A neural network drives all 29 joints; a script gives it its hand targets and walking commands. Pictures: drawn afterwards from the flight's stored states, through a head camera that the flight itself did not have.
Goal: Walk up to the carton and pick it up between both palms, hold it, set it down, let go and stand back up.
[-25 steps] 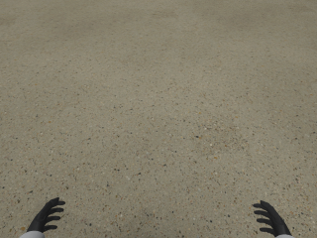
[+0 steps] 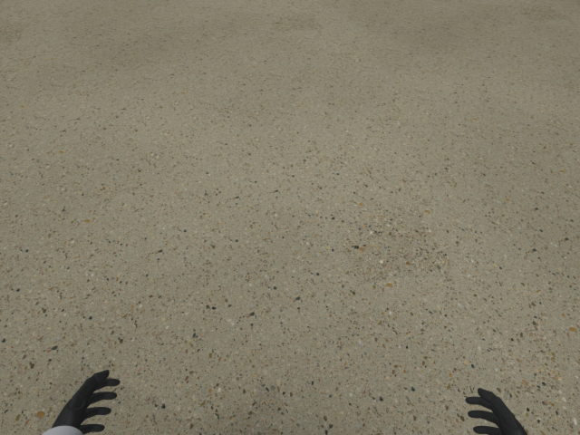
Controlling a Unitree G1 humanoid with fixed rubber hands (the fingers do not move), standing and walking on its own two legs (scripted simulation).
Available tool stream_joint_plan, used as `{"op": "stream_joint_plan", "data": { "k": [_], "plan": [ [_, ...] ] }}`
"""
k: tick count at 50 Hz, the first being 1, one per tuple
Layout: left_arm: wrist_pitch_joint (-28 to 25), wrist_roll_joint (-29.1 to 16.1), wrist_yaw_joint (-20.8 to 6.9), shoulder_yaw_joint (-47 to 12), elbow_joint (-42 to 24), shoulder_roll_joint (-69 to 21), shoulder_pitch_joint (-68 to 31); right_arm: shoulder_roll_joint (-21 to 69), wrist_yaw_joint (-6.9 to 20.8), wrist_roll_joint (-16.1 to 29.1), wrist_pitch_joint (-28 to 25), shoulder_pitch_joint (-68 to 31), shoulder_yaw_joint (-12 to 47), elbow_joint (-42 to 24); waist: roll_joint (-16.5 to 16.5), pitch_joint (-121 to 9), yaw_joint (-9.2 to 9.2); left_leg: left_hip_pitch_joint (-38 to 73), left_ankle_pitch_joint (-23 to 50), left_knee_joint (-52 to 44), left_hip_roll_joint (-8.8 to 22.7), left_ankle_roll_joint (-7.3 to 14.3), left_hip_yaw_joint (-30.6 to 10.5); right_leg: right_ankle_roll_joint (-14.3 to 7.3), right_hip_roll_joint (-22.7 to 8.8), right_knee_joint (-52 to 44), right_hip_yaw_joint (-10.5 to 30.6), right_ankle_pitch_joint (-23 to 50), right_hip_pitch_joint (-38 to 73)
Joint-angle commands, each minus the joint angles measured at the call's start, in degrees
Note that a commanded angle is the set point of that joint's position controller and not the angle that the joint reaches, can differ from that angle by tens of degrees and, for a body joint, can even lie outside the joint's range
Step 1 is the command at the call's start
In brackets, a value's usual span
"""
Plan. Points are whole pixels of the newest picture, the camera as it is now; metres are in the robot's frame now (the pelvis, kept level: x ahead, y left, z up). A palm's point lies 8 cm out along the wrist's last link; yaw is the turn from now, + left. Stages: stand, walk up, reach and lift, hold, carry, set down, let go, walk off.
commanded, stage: stand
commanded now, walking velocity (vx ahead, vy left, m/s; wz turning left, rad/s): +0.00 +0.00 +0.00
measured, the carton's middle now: out of the picture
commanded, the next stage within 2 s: none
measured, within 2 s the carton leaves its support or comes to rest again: neither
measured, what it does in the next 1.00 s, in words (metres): stands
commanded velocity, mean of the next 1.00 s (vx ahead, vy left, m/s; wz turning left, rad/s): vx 0.00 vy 0.00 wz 0.00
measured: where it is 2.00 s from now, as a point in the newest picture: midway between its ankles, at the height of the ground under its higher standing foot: outside the picture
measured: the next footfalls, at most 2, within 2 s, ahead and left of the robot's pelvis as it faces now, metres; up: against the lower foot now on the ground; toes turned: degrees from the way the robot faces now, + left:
none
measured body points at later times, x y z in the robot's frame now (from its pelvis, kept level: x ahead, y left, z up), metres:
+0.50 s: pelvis +0.00 +0.00 +0.02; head +0.00 +0.00 +0.47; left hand +0.13 +0.31 -0.09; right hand +0.13 -0.31 -0.09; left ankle +0.01 +0.13 -0.72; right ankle +0.01 -0.12 -0.72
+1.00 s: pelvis +0.00 +0.00 +0.02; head +0.01 +0.00 +0.47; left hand +0.11 +0.32 -0.09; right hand +0.11 -0.31 -0.09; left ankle +0.01 +0.13 -0.72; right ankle +0.01 -0.12 -0.72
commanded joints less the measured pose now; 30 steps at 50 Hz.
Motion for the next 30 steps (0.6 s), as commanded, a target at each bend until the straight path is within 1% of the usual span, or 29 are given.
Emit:
{"op": "stream_joint_plan", "data": {
  "k": [1, 2, 3, 4, 6, 7, 8, 9, 10, 11, 12, 13, 14, 15, 16, 17, 18, 19, 20, 21, 24, 25, 26, 27, 28, 30],
  "plan": [
    [-0.55, -0.46, 0.18, 1.81, -1.43, 9.70, -2.55, -9.41, -0.26, 0.15, -0.72, -2.73, -1.85, -1.70, -1.15, -3.69, 0.39, 1.39, 8.77, -7.58, 5.09, 4.38, -5.65, -3.58, -5.25, -8.58, 5.73, 7.47, 1.99],
    [-0.57, -0.27, 0.07, 1.85, -1.15, 9.56, -3.02, -9.46, -0.28, 0.27, -0.82, -2.95, -1.68, -1.03, 0.08, -3.20, 0.34, 1.36, 9.01, -7.99, 4.58, 3.98, -5.39, -3.62, -5.05, -8.80, 5.95, 8.35, 2.36],
    [-0.54, -0.30, 0.14, 1.69, -0.71, 9.69, -3.02, -9.56, -0.22, 0.16, -0.80, -3.23, -1.58, -0.67, 0.72, -2.57, 0.50, 1.26, 8.45, -8.49, 5.04, 4.14, -6.05, -3.48, -5.00, -9.35, 5.61, 7.98, 2.50],
    [-0.58, -0.14, 0.21, 1.62, -0.27, 9.53, -2.88, -9.83, -0.06, 0.10, -0.67, -2.83, -1.75, -0.03, 0.17, -3.28, 0.66, 2.08, 9.05, -8.69, 5.01, 4.11, -6.04, -3.29, -5.06, -9.67, 5.72, 8.26, 2.88],
    [-0.36, -0.28, 0.27, 1.48, 0.69, 10.05, -3.53, -9.93, -0.20, 0.19, -0.45, -3.68, -1.67, 0.22, -0.03, -2.97, -0.28, 3.16, 10.24, -9.50, 5.16, 3.90, -5.51, -3.09, -4.72, -10.21, 5.17, 8.50, 2.04],
    [-0.54, 0.05, 0.35, 1.41, 1.06, 9.61, -3.31, -9.41, -0.23, 0.42, -0.45, -4.05, -1.51, 0.98, 0.88, -3.32, -0.07, 3.51, 9.71, -9.89, 5.36, 3.74, -5.88, -3.26, -4.83, -11.10, 5.51, 7.68, 2.57],
    [-0.42, -0.22, 0.28, 1.34, 1.22, 9.78, -4.34, -8.97, -0.21, 0.26, -0.50, -4.38, -1.24, 0.94, 1.11, -2.67, 0.09, 3.00, 9.18, -10.67, 5.45, 3.87, -6.05, -3.24, -5.09, -11.86, 5.62, 7.46, 3.21],
    [-0.37, -0.32, 0.17, 1.40, 1.80, 10.16, -3.53, -9.65, -0.07, 0.46, -0.53, -4.07, -1.26, 1.65, 0.86, -3.34, 0.10, 3.81, 8.98, -10.39, 5.35, 3.63, -5.73, -3.18, -5.37, -12.25, 5.90, 7.69, 3.47],
    [-0.33, -0.31, 0.10, 1.25, 2.03, 9.94, -4.36, -9.73, -0.14, 0.25, -0.42, -4.46, -1.30, 2.34, -0.14, -2.11, 0.15, 3.26, 9.10, -11.33, 5.33, 3.80, -6.08, -3.02, -5.25, -12.38, 5.58, 7.78, 3.48],
    [-0.34, -0.49, 0.11, 1.30, 2.55, 9.99, -3.42, -9.80, -0.10, 0.35, -0.39, -4.21, -1.21, 2.44, 0.52, -3.06, 0.13, 4.22, 9.61, -11.33, 5.76, 3.75, -5.86, -3.15, -5.29, -12.83, 5.84, 8.03, 3.81],
    [-0.45, -0.41, 0.13, 1.04, 3.23, 9.64, -3.96, -9.43, -0.20, 0.41, -0.40, -4.42, -1.15, 3.02, -0.33, -4.11, 0.03, 5.01, 10.66, -12.14, 5.62, 3.62, -5.99, -2.87, -5.15, -12.56, 5.31, 9.65, 4.98],
    [-0.19, -0.35, 0.15, 1.10, 3.52, 9.83, -4.65, -9.64, -0.24, 0.26, -0.42, -4.29, -1.01, 3.25, -0.67, -2.88, 0.34, 4.57, 11.41, -12.19, 5.63, 3.71, -5.98, -2.84, -5.22, -12.85, 5.08, 9.91, 4.88],
    [-0.06, -0.43, 0.23, 0.97, 3.93, 9.95, -4.03, -10.15, -0.21, 0.26, -0.44, -4.81, -1.13, 3.59, 0.60, -2.04, 0.41, 4.26, 11.44, -12.89, 5.77, 3.82, -6.45, -2.67, -5.13, -13.17, 5.38, 9.48, 4.85],
    [-0.23, -0.18, 0.11, 0.80, 4.49, 9.85, -3.97, -10.07, -0.13, 0.31, -0.54, -5.34, -1.11, 3.98, 0.04, -2.91, 0.57, 5.66, 12.92, -12.59, 5.70, 3.48, -6.06, -2.73, -5.35, -13.56, 5.16, 10.03, 4.97],
    [-0.42, -0.46, 0.14, 0.88, 4.87, 10.07, -4.04, -9.95, -0.07, 0.45, -0.39, -4.62, -0.89, 4.82, 1.50, -4.15, 0.29, 6.22, 13.15, -13.56, 5.72, 3.52, -5.47, -2.69, -5.69, -14.14, 5.81, 10.53, 6.05],
    [-0.26, -0.45, 0.21, 1.00, 4.83, 10.08, -5.10, -9.58, -0.11, 0.40, -0.35, -5.54, -0.79, 4.53, 0.53, -2.71, 0.37, 5.92, 12.96, -13.51, 5.64, 3.26, -5.57, -2.71, -5.60, -14.72, 5.72, 10.50, 5.39],
    [-0.05, -0.40, 0.05, 0.72, 5.55, 10.62, -4.99, -9.71, -0.10, 0.64, -0.30, -4.99, -0.87, 5.48, 0.55, -4.11, -0.03, 7.12, 13.46, -14.03, 5.75, 2.80, -5.47, -2.49, -5.61, -14.50, 5.22, 11.17, 6.09],
    [-0.19, -0.27, 0.14, 0.55, 5.44, 9.30, -4.87, -9.91, -0.04, 0.53, -0.29, -5.53, -0.88, 5.53, 0.54, -2.47, 0.80, 6.16, 13.68, -14.49, 6.07, 3.08, -5.91, -2.58, -5.71, -15.40, 5.50, 10.42, 5.83],
    [-0.17, -0.47, 0.19, 0.54, 6.52, 9.77, -4.60, -9.83, -0.15, 0.75, -0.18, -5.65, -0.85, 6.02, -0.73, -3.48, 0.30, 7.35, 13.58, -14.55, 5.78, 3.07, -5.57, -2.48, -6.00, -15.95, 5.53, 11.51, 6.52],
    [-0.09, -0.38, 0.21, 0.44, 6.63, 9.93, -5.15, -9.32, -0.25, 0.66, -0.18, -5.82, -0.62, 6.23, -0.77, -3.35, 0.00, 7.76, 14.54, -14.54, 5.92, 3.10, -5.74, -2.33, -5.89, -16.30, 5.38, 12.24, 6.90],
    [0.21, -0.49, 0.30, 0.53, 7.27, 9.88, -5.13, -9.74, -0.26, 0.67, -0.14, -6.14, -0.50, 7.53, 0.55, -3.03, 0.54, 8.36, 14.27, -16.34, 5.88, 2.61, -5.73, -2.11, -5.98, -17.56, 5.29, 12.81, 7.79],
    [0.09, -0.28, 0.35, 0.34, 7.84, 10.26, -5.35, -9.67, -0.28, 0.56, -0.05, -6.33, -0.60, 7.91, 0.54, -2.48, 0.15, 8.53, 14.66, -16.77, 6.01, 2.71, -5.63, -1.94, -5.84, -17.89, 5.20, 13.00, 7.69],
    [0.04, -0.63, 0.34, 0.53, 8.11, 10.37, -4.93, -9.58, -0.36, 0.75, -0.02, -6.18, -0.56, 7.81, 0.15, -2.84, 0.36, 8.95, 14.35, -16.59, 6.13, 2.94, -5.42, -2.08, -6.11, -18.51, 5.53, 13.11, 8.00],
    [0.17, -0.42, 0.34, 0.34, 8.58, 10.18, -5.41, -9.59, -0.20, 0.78, 0.19, -5.97, -0.41, 8.71, -0.23, -2.55, 0.17, 9.35, 13.77, -16.94, 6.02, 2.51, -5.23, -1.90, -6.03, -19.08, 5.32, 12.48, 8.26],
    [0.19, -0.26, 0.29, 0.33, 8.42, 10.33, -6.08, -9.20, -0.32, 0.88, 0.21, -5.97, -0.35, 9.14, 0.22, -1.61, 0.09, 7.87, 12.59, -17.83, 5.95, 2.39, -5.47, -1.76, -5.95, -19.03, 5.21, 12.10, 8.42],
    [0.12, -0.38, 0.25, 0.25, 9.24, 9.52, -5.35, -9.85, -0.38, 0.72, 0.10, -6.24, -0.55, 9.06, 0.86, -1.18, 0.20, 7.79, 12.60, -19.09, 6.03, 2.48, -5.70, -1.57, -5.81, -19.49, 4.90, 10.68, 8.51]
  ]
}}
